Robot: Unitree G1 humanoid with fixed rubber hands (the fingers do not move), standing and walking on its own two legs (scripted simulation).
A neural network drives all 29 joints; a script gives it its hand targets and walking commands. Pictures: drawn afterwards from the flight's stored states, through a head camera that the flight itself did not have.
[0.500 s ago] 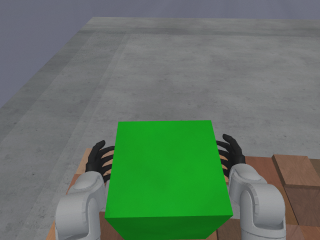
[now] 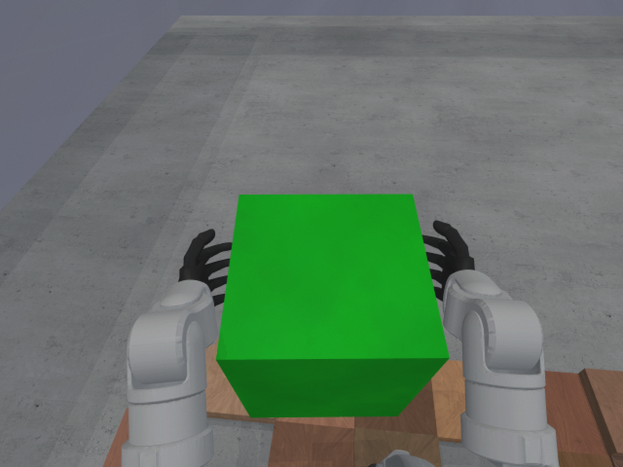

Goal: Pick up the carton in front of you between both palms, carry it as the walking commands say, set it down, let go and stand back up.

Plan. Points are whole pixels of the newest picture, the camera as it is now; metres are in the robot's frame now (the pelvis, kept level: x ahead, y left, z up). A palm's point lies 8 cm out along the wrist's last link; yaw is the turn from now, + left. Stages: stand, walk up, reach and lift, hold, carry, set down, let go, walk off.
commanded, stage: carry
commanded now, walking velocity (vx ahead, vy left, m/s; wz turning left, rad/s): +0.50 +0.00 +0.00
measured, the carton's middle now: (325, 315) +0.31 +0.00 +0.04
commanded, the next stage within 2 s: none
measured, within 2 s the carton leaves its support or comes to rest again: neither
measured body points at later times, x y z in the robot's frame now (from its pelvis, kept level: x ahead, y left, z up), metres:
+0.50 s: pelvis +0.31 +0.03 +0.03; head +0.34 +0.05 +0.47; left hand +0.66 +0.18 +0.12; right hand +0.65 -0.13 +0.13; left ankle +0.34 +0.11 -0.70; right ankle +0.19 -0.09 -0.61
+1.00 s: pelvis +0.63 -0.04 +0.02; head +0.66 -0.06 +0.47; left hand +0.96 +0.13 +0.11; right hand +0.98 -0.17 +0.10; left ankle +0.60 +0.11 -0.64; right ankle +0.63 -0.07 -0.72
